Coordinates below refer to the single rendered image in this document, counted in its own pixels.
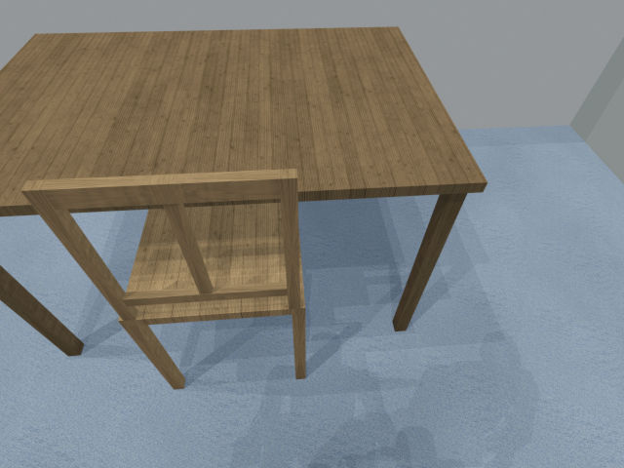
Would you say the table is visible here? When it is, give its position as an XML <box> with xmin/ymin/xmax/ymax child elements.
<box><xmin>0</xmin><ymin>26</ymin><xmax>488</xmax><ymax>356</ymax></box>

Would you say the chair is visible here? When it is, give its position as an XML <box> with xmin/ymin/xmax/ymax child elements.
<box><xmin>21</xmin><ymin>169</ymin><xmax>305</xmax><ymax>390</ymax></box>

